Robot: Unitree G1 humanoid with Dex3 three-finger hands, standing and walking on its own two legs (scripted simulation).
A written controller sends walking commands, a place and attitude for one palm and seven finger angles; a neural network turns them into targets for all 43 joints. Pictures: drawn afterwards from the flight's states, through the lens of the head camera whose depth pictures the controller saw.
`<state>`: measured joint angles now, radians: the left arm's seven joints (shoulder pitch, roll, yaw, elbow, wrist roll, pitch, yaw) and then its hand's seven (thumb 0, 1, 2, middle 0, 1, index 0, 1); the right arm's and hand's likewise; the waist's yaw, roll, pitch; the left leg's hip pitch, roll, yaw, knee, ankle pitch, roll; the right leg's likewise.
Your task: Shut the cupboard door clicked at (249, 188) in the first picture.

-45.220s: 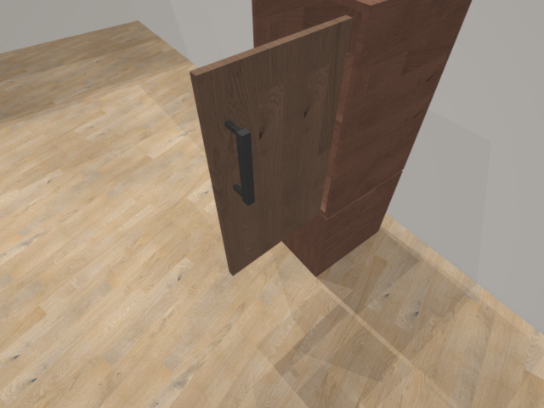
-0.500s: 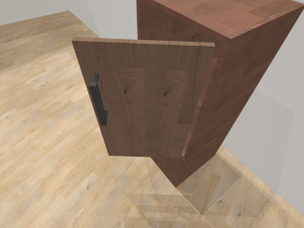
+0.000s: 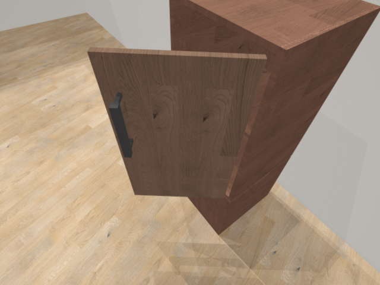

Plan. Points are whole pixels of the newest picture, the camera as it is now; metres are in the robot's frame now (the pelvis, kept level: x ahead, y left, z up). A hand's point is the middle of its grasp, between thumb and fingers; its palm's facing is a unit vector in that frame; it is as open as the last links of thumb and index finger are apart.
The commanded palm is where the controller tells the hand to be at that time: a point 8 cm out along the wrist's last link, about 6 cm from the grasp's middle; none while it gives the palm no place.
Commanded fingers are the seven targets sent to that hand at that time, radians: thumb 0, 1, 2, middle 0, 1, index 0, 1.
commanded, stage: look again from close up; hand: left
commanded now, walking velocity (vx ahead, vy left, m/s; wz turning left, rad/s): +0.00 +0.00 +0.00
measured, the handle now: (123, 127) +0.45 +0.19 +0.06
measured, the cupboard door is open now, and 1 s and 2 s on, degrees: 51 51 51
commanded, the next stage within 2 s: raise the hand and make a fist in 0.12 s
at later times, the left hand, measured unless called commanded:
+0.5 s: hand (127, 232) +0.22 +0.14 +0.01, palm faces +0.09 -1.00 +0.01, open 6.8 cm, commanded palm +0.11 +0.21 -0.05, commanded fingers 0.00 0.90 0.90 -0.46 -0.58 -0.46 -0.58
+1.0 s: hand (133, 247) +0.20 +0.13 -0.02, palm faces -0.09 -1.00 -0.01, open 4.4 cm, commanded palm +0.15 +0.20 +0.00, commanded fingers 0.00 0.90 0.90 -0.92 -1.08 -0.92 -1.08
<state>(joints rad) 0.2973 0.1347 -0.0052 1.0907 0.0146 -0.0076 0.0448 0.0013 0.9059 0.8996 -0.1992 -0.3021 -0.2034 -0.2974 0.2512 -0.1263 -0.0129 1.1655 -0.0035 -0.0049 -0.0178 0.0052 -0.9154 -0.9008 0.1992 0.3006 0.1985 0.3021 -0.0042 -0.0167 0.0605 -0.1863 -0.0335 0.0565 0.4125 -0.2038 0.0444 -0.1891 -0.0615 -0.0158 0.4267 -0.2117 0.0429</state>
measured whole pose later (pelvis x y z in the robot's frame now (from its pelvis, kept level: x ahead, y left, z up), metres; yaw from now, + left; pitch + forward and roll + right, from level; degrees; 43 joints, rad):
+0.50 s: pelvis -0.01 -0.02 -0.03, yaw +1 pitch +5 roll +1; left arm 0.36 0.14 0.04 0.13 -0.19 -0.38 -0.06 0.01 0.93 0.90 -0.29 -0.41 -0.29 -0.40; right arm 0.24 -0.25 -0.04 0.71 0.01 -0.33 -0.01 0.01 -0.91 -0.90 0.20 0.30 0.20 0.30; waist -0.05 0.00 -0.11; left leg -0.50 -0.02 0.04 0.76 -0.35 0.02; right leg -0.49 -0.06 -0.03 0.79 -0.37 0.02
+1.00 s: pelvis +0.00 -0.04 -0.08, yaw +2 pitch +12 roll -1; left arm 0.45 0.24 0.13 -0.14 -0.31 -0.20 -0.36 0.01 0.90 0.90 -0.74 -0.89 -0.74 -0.89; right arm 0.23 -0.17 0.02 0.52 0.05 -0.17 -0.06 0.01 -0.90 -0.90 0.21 0.30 0.21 0.30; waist 0.01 0.04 -0.12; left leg -0.79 0.03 -0.02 1.09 -0.51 -0.02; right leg -0.77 -0.02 -0.08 1.09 -0.53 -0.02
